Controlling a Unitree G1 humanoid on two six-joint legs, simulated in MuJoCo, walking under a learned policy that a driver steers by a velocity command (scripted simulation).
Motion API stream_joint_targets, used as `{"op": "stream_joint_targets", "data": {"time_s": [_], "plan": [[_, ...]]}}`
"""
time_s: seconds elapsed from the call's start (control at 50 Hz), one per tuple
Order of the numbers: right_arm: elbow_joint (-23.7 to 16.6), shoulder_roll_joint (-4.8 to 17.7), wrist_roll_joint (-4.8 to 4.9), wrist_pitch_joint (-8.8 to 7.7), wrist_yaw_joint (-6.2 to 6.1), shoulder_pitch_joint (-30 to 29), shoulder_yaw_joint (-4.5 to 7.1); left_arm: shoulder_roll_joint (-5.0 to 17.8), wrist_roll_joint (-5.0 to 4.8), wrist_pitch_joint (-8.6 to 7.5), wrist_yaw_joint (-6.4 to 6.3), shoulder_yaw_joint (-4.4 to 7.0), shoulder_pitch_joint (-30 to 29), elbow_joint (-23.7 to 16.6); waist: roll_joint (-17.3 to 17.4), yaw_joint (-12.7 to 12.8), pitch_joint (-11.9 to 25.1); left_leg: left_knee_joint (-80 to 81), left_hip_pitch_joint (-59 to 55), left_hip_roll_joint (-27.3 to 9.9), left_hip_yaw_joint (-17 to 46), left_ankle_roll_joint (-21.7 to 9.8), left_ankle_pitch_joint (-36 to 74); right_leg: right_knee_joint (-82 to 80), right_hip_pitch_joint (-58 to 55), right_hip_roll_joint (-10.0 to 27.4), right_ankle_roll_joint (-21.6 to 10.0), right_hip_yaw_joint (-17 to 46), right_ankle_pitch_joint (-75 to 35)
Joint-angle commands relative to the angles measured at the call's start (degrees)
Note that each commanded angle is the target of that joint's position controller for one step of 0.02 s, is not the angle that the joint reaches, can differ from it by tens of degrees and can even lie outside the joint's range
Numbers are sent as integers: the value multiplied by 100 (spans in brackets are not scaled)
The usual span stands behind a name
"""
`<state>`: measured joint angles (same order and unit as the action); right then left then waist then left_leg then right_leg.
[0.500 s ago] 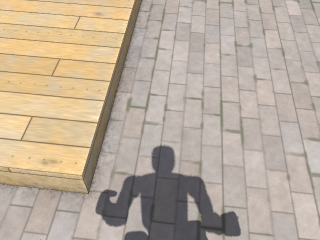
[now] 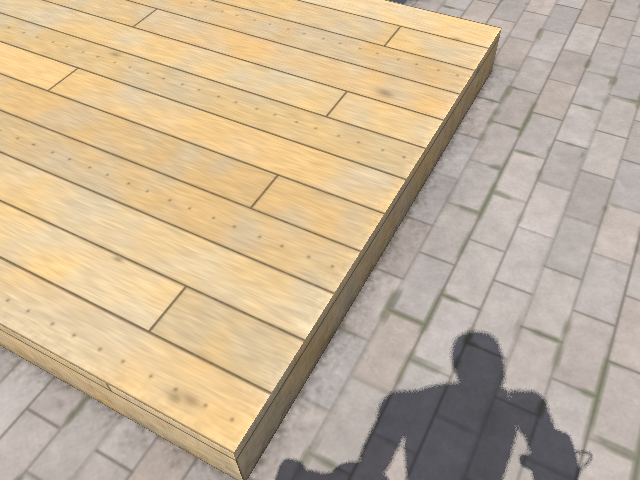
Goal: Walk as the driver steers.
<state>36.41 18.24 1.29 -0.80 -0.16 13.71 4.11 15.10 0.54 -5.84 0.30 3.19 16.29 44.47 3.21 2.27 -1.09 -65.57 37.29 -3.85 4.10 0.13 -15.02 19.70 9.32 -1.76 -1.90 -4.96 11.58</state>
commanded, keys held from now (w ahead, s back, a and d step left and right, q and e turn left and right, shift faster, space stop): w+q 0.12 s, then w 0.08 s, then no key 0.80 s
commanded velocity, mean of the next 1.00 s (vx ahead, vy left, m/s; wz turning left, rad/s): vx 0.22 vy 0.00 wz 0.21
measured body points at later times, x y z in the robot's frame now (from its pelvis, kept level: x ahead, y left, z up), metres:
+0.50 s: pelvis +0.22 +0.05 +0.00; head +0.26 +0.08 +0.45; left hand +0.26 +0.31 -0.14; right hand +0.36 -0.17 -0.12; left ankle +0.24 +0.13 -0.74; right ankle +0.25 -0.09 -0.70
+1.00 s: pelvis +0.28 +0.03 +0.00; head +0.28 +0.03 +0.45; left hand +0.32 +0.30 -0.14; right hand +0.39 -0.21 -0.14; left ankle +0.24 +0.13 -0.74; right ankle +0.30 -0.06 -0.74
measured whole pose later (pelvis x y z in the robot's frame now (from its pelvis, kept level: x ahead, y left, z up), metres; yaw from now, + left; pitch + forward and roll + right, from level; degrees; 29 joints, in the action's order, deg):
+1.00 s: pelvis +0.28 +0.03 +0.00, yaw +10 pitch -1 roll +1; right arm 58.1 13.5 -0.6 -0.2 -2.1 11.4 1.8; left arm 13.4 0.1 -0.9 -1.8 1.5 9.0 56.5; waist -0.5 0.4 -1.9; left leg -23.3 8.0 2.0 -0.4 -1.5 -13.8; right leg 25.4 11.0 -0.4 -1.7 -2.0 13.0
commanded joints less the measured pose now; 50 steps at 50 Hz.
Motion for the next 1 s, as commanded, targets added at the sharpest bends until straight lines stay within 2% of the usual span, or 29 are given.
{"op": "stream_joint_targets", "data": {"time_s": [0.02, 0.1, 0.12, 0.16, 0.2, 0.22, 0.24, 0.26, 0.28, 0.3, 0.32, 0.34, 0.36, 0.38, 0.44, 0.5, 0.58, 0.6, 0.62, 0.64, 0.66, 0.68, 0.7, 0.74, 0.76, 0.78, 0.82, 0.86, 1.0], "plan": [[-482, 165, -17, -67, 24, -205, 19, 859, -5, -93, -28, 211, -288, -257, -719, -81, -3, 532, 713, -280, 183, 92, 573, -1032, -510, 1617, -914, 944, -1489], [-612, 22, -13, -156, 171, -897, -67, 1038, -49, -5, -67, 232, -218, -121, -653, 178, -145, 1937, 347, -198, -211, 34, 1537, -1022, -647, 1470, -735, 181, -1780], [-684, -37, -519, -33, 378, -1180, -117, 782, 113, 43, 15, 136, 249, 82, -401, 164, -257, 2373, -168, 51, -748, -93, 1462, -1011, -347, 1367, -547, -166, -1809], [-716, -99, -418, 14, 509, -1346, -131, 913, 104, 80, 28, 162, 456, 160, -855, 255, -318, 2770, -618, 183, -838, -272, 1265, -879, -386, 1395, -422, -227, -1968], [-632, 38, -431, 15, 442, -1035, -80, 1080, 95, 123, -6, 184, 445, 202, -1026, 8, -116, 2904, -1103, 471, -882, -494, 655, -292, -730, 1586, -402, -317, -3499], [-476, 149, -497, -32, 373, -622, -38, 1168, 86, 163, -30, 198, 435, 218, -961, -210, 70, 3198, -1491, 693, -877, -597, 385, 440, -969, 1573, -368, -375, -4681], [-146, 195, -585, -119, 302, 263, 2, 1145, 37, 200, -61, 172, 391, 213, -783, -623, 473, 3841, -2430, 880, -871, -726, 847, 1550, -878, 1426, -252, -546, -4976], [101, 409, -689, -188, 211, 992, 71, 944, 4, 190, -73, 90, 463, 147, -546, -921, 981, 3952, -3773, 445, -444, -819, 1674, 2880, -2, 1252, -99, -604, -3521], [-33, 1060, -658, -227, 143, 845, 154, 57, -48, 206, 18, -150, 1053, -184, 1021, -386, 1826, 3377, -5779, -1818, 2100, -1574, 5009, 4919, 2093, 480, 244, -590, 2147], [-39, 1131, -260, -184, 85, 1259, 258, 622, -25, 345, -64, -29, 948, -16, 443, -821, 2687, 3596, -5733, -2156, 2781, -2150, 6411, 5751, 2173, 206, 263, 270, 2338], [69, 835, -172, -176, 32, 889, 164, 625, -53, 383, -61, -30, 487, -84, 109, -659, 2031, 3750, -5097, -1774, 1823, -2011, 6545, 5697, 2251, 461, 241, 618, 1819], [133, 419, -141, -181, 18, 499, 22, 470, -41, 365, -39, -111, 247, -104, 79, -493, 1253, 4057, -4303, -1467, 1304, -1773, 5963, 5181, 2286, 611, 232, 622, 1576], [195, 139, -150, -174, 7, 218, -85, 490, 24, 399, -31, -110, 170, -37, -36, -309, 760, 4319, -3733, -1161, 1012, -1489, 5349, 4717, 2142, 741, 241, 627, 1414], [196, -24, -138, -169, -26, -59, -169, 479, 105, 484, -16, -121, 331, 49, 18, -101, 574, 4557, -3126, -943, 695, -1349, 5140, 4338, 1642, 762, 300, 622, 1256], [369, 97, -241, -238, -5, -197, -183, 329, 109, 612, 11, -143, 705, 289, 55, 134, 699, 4696, -2555, -718, 143, -1313, 5423, 3638, 810, 526, 363, 446, 937], [606, 61, -293, -257, 18, -144, -215, 179, 94, 639, -51, -189, 410, 339, 223, 43, 650, 4699, -2469, -574, -48, -1194, 4778, 2531, 559, 466, 335, 410, 588], [846, 22, -275, -153, 17, -105, -245, 189, 74, 698, -123, -194, 114, 418, 287, -79, 517, 4777, -2139, -601, 239, -1037, 2506, 1548, 9, 402, 237, 380, 145], [879, 7, -226, -121, 5, -218, -260, 141, 103, 682, -131, -213, 119, 455, 109, 31, 404, 4730, -1899, -513, 281, -881, 1570, 960, -318, 398, 178, 370, -275], [935, -61, -237, -100, -14, -137, -284, 247, 151, 636, -144, -212, 17, 455, -146, 1, 253, 4694, -1674, -352, 350, -644, 720, 488, -567, 601, 129, 643, -729], [978, -129, -281, -83, -24, -1, -302, 472, 191, 560, -164, -191, -19, 436, -451, -122, 142, 4534, -1609, -126, 319, -450, 92, 152, -613, 1085, 71, 1149, -1049], [1136, -248, -231, -51, -23, 604, -299, 795, 98, 541, -170, -120, -305, 460, -1080, -570, 19, 4703, -1961, 271, 96, -360, -95, 137, -146, 1360, -180, 1425, -1059], [1380, -190, -241, 2, -68, 580, -313, 549, 29, 537, -126, -143, -484, 491, -968, -416, -106, 4750, -2634, 288, 34, -315, 147, -64, 529, 1270, -184, 1416, -324], [1457, -44, -254, 18, -88, 462, -263, 378, 26, 512, -106, -184, -434, 545, -843, -316, -274, 4679, -2833, 196, 100, -325, 455, -138, 707, 1039, -46, 1237, -180], [1563, 56, -236, -12, -85, 348, -215, 324, 21, 475, -132, -198, -278, 729, -875, -249, -108, 4664, -2935, 59, 168, -358, 862, -100, 357, 839, 46, 1031, -560], [1641, 31, -232, -27, -89, 351, -216, 337, 2, 465, -148, -185, -215, 809, -811, -230, -67, 4706, -2884, 31, 178, -346, 878, -77, 176, 828, 39, 1004, -665], [1536, 217, -162, -32, -131, -73, -136, 671, -64, 437, -200, -43, -617, 696, -753, -178, -43, 4599, -2611, 275, -37, -323, 514, 197, 51, 565, 36, 737, -543], [1640, 29, -193, -33, -167, -106, -165, 435, -39, 441, -255, -85, -596, 748, -492, -146, 67, 4649, -2506, 297, -75, -279, 459, 208, -41, 608, -34, 777, -629], [1773, -59, -199, -18, -183, -54, -169, 394, -54, 446, -263, -77, -582, 844, -455, -151, -6, 4628, -2569, 290, -87, -245, 709, 219, 11, 613, -77, 778, -884], [2055, 61, -180, 25, -213, -183, -133, 484, -47, 437, -208, -43, -767, 1026, -351, -181, 173, 4509, -2874, 226, -90, -228, 1190, 235, -59, 586, -140, 759, -1352]]}}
